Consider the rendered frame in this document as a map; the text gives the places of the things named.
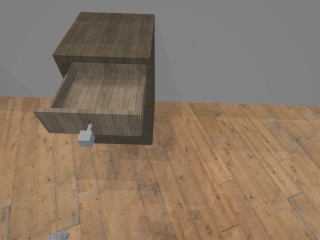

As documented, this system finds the handle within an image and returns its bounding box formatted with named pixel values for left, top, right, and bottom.
left=77, top=124, right=95, bottom=147

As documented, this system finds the drawer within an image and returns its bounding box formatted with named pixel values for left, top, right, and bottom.
left=33, top=62, right=147, bottom=136

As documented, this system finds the cabinet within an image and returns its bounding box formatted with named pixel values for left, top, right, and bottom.
left=52, top=12, right=155, bottom=145

